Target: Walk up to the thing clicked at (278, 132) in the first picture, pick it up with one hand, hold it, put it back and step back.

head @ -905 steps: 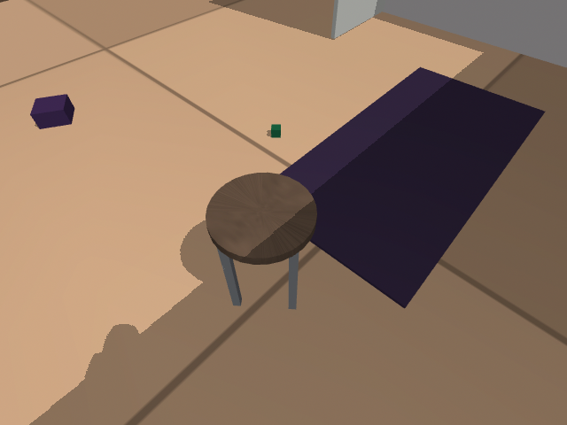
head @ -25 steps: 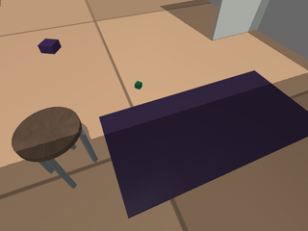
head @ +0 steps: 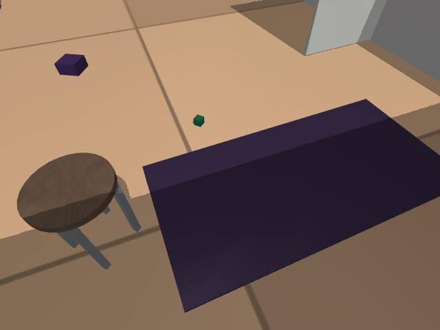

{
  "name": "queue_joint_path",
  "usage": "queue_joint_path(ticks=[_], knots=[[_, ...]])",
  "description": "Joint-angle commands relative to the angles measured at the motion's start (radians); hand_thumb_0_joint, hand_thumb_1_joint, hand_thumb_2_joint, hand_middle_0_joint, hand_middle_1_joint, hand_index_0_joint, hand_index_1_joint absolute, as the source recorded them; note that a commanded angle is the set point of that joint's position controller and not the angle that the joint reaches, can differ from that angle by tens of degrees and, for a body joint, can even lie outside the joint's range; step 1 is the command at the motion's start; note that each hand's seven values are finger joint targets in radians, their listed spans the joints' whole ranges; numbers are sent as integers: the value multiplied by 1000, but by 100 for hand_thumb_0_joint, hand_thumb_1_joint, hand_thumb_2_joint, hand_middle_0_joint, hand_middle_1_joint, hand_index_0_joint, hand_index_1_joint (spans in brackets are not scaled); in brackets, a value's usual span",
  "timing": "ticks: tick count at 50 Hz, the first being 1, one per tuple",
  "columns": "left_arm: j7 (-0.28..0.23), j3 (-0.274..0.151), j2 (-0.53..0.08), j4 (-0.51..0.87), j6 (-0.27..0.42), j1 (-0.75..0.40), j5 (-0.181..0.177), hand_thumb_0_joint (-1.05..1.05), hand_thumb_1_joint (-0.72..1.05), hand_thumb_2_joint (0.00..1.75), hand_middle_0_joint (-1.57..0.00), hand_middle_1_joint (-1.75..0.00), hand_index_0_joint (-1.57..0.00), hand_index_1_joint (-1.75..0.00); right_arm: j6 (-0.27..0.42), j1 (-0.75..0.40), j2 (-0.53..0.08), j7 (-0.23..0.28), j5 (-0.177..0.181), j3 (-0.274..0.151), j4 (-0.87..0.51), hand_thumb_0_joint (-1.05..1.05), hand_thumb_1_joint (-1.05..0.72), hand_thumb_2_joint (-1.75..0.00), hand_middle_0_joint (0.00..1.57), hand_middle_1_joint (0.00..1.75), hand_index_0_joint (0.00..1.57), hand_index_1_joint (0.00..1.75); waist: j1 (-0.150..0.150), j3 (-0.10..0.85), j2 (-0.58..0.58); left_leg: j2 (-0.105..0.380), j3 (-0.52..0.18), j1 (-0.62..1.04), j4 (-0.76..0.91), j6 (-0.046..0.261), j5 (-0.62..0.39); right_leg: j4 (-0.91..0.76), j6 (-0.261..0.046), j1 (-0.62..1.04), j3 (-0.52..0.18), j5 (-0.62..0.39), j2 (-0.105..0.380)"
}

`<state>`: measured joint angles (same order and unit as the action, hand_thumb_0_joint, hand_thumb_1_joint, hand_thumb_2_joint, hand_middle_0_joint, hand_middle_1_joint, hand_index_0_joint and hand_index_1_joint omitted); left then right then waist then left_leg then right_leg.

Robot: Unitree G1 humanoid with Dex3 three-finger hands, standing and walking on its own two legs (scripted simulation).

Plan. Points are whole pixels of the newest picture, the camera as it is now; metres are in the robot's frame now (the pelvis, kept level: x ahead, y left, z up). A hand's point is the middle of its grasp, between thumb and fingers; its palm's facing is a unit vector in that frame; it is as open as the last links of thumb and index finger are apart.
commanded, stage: stand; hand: left
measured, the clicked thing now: (199, 120) +1.51 +0.23 -0.76
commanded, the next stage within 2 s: walk up in 1.12 s
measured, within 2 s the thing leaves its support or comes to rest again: neither
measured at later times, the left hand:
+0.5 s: hand out of the picture +0.08 +0.25 -0.16, palm faces -0.03 -0.94 -0.35, open 7.4 cm
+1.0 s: hand out of the picture +0.07 +0.26 -0.16, palm faces -0.04 -0.94 -0.35, open 7.4 cm
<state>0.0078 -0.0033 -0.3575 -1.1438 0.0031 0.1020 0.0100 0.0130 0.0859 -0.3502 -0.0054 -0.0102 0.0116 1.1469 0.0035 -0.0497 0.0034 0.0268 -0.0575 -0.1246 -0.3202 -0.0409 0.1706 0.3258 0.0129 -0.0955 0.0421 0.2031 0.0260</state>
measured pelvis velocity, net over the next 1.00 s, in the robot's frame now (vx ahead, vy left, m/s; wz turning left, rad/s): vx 0.01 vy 0.00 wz -0.01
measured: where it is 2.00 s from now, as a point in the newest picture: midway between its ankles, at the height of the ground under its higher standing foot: (222, 306)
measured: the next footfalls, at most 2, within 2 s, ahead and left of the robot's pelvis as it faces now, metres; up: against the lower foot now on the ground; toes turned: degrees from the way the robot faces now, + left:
left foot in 1.38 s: +0.16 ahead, +0.18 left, +0.00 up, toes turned +6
right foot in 1.78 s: +0.39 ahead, -0.11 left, +0.01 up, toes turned -6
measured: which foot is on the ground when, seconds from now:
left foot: down 0.00-1.00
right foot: down 0.00-1.00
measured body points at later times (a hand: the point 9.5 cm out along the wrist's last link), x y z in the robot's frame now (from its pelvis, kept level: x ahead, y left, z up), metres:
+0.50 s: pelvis +0.00 +0.00 +0.00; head +0.02 +0.00 +0.45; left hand +0.08 +0.30 -0.13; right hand +0.08 -0.30 -0.13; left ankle +0.00 +0.15 -0.75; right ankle -0.02 -0.12 -0.75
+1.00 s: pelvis +0.01 +0.00 +0.00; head +0.02 +0.00 +0.45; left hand +0.08 +0.30 -0.13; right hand +0.08 -0.30 -0.14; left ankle +0.00 +0.15 -0.75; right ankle -0.02 -0.12 -0.75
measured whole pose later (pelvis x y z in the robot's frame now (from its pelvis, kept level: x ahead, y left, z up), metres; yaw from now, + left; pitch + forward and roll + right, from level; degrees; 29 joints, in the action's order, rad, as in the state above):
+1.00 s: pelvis +0.01 +0.00 +0.00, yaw +0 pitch -2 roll +0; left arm 0.01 0.00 -0.35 -1.13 0.00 0.11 0.01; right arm 0.01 0.10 -0.35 0.00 -0.01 0.01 1.13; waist 0.00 -0.05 0.00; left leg 0.03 -0.05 -0.11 -0.32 -0.04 0.18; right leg 0.32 0.01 -0.09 0.03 0.21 0.02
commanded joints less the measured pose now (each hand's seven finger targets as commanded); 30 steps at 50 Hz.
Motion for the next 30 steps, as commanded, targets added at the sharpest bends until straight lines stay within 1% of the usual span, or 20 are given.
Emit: queue_joint_path(ticks=[1, 2, 3, 4, 5, 6, 7, 10, 11, 14, 15, 19, 20, 22, 24, 25, 26, 27, 29, 30], knots=[[-12, -42, -211, 59, 23, -35, -4, 0, 90, 90, -20, -30, -20, -30, 16, -44, -221, 16, 4, -41, -58, 0, -90, -90, 20, 30, 20, 30, 3, 85, 20, 96, -51, 17, 32, 46, -189, -51, -27, 10, -87, -136, 110], [-12, -42, -215, 60, 25, -32, -5, 0, 90, 90, -20, -30, -20, -30, 17, -40, -214, 15, 4, -39, -57, 0, -90, -90, 20, 30, 20, 30, 4, 90, 10, 99, -55, 21, 31, 46, -207, -49, -27, 18, -85, -153, 112], [-13, -43, -218, 63, 26, -41, -6, 0, 90, 90, -20, -30, -20, -30, 16, -34, -211, 15, 5, -38, -55, 0, -90, -90, 20, 30, 20, 30, 0, 90, 1, 98, -52, 19, 33, 46, -213, -48, -29, 18, -89, -162, 113], [-14, -44, -217, 63, 26, -36, -3, 0, 90, 90, -20, -30, -20, -30, 17, -38, -218, 16, 5, -41, -58, 0, -90, -90, 20, 30, 20, 30, 3, 105, 0, 101, -51, 39, 23, 47, -221, -47, -28, 20, -86, -175, 113], [-14, -41, -213, 62, 28, -37, -6, 0, 90, 90, -20, -30, -20, -30, 16, -38, -216, 15, 5, -38, -57, 0, -90, -90, 20, 30, 20, 30, 2, 93, 5, 97, -51, 25, 25, 49, -222, -51, -25, 19, -88, -184, 114], [-14, -44, -223, 62, 26, -42, -4, 0, 90, 90, -20, -30, -20, -30, 15, -25, -209, 15, 4, -37, -54, 0, -90, -90, 20, 30, 20, 30, -4, 89, -8, 97, -51, 18, 38, 44, -198, -50, -27, 17, -85, -149, 111], [-14, -44, -217, 62, 24, -40, -7, 0, 90, 90, -20, -30, -20, -30, 15, -37, -214, 15, 5, -38, -55, 0, -90, -90, 20, 30, 20, 30, 0, 74, 4, 94, -51, 31, 37, 44, -178, -57, -28, -6, -89, -127, 109], [-14, -44, -217, 64, 24, -37, -4, 0, 90, 90, -20, -30, -20, -30, 15, -32, -220, 15, 4, -41, -56, 0, -90, -90, 20, 30, 20, 30, 1, 93, 8, 100, -50, 26, 33, 46, -204, -50, -30, 17, -86, -150, 111], [-14, -43, -216, 63, 24, -34, -4, 0, 90, 90, -20, -30, -20, -30, 15, -39, -218, 16, 4, -40, -57, 0, -90, -90, 20, 30, 20, 30, 4, 94, 8, 97, -47, 28, 29, 48, -208, -51, -29, 19, -88, -163, 111], [-14, -44, -216, 63, 24, -35, -4, 0, 90, 90, -20, -30, -20, -30, 16, -30, -218, 16, 4, -40, -57, 0, -90, -90, 20, 30, 20, 30, 1, 92, -1, 99, -48, 27, 33, 47, -208, -47, -30, 20, -86, -159, 111], [-15, -43, -216, 63, 25, -30, -4, 0, 90, 90, -20, -30, -20, -30, 15, -38, -220, 15, 4, -40, -58, 0, -90, -90, 20, 30, 20, 30, 5, 91, 2, 100, -47, 35, 28, 49, -216, -49, -29, 18, -89, -174, 111], [-15, -43, -217, 65, 26, -34, -5, 0, 90, 90, -20, -30, -20, -30, 16, -30, -215, 16, 4, -38, -60, 0, -90, -90, 20, 30, 20, 30, -1, 84, 1, 97, -42, 30, 31, 46, -215, -51, -28, 19, -93, -187, 113], [-16, -45, -220, 68, 25, -41, -4, 0, 90, 90, -20, -30, -20, -30, 15, -26, -214, 16, 3, -40, -61, 0, -90, -90, 20, 30, 20, 30, -1, 95, -3, 100, -45, 29, 32, 46, -213, -46, -31, 28, -87, -179, 112], [-16, -42, -214, 68, 26, -36, -4, 0, 90, 90, -20, -30, -20, -30, 14, -31, -218, 16, 3, -41, -61, 0, -90, -90, 20, 30, 20, 30, 2, 84, -1, 98, -45, 24, 30, 46, -209, -52, -28, 22, -86, -174, 111], [-16, -44, -218, 69, 26, -36, -4, 0, 90, 90, -20, -30, -20, -30, 13, -28, -212, 16, 3, -41, -64, 0, -90, -90, 20, 30, 20, 30, 1, 95, -7, 99, -43, 27, 24, 47, -227, -48, -30, 33, -89, -203, 115], [-16, -43, -215, 66, 27, -29, -5, 0, 90, 90, -20, -30, -20, -30, 13, -28, -220, 16, 6, -41, -64, 0, -90, -90, 20, 30, 20, 30, 3, 96, 9, 99, -42, 35, 21, 49, -227, -48, -28, 33, -89, -204, 115], [-17, -44, -217, 66, 27, -33, -4, 0, 90, 90, -20, -30, -20, -30, 12, -25, -212, 16, 4, -41, -63, 0, -90, -90, 20, 30, 20, 30, 0, 94, -1, 96, -45, 24, 27, 46, -217, -52, -28, 35, -85, -194, 113], [-17, -45, -220, 70, 26, -36, -4, 0, 90, 90, -20, -30, -20, -30, 12, -15, -211, 17, 4, -39, -64, 0, -90, -90, 20, 30, 20, 30, -2, 95, -9, 98, -40, 18, 26, 49, -224, -48, -29, 46, -89, -208, 116], [-17, -44, -217, 66, 26, -35, -5, 0, 90, 90, -20, -30, -20, -30, 12, -31, -213, 17, 3, -40, -65, 0, -90, -90, 20, 30, 20, 30, 3, 73, 0, 95, -47, 23, 31, 46, -214, -53, -28, 22, -83, -182, 109], [-17, -44, -215, 66, 26, -34, -4, 0, 90, 90, -20, -30, -20, -30, 11, -25, -213, 16, 4, -42, -66, 0, -90, -90, 20, 30, 20, 30, 0, 78, -5, 95, -46, 23, 31, 46, -191, -59, -29, 20, -84, -159, 110]])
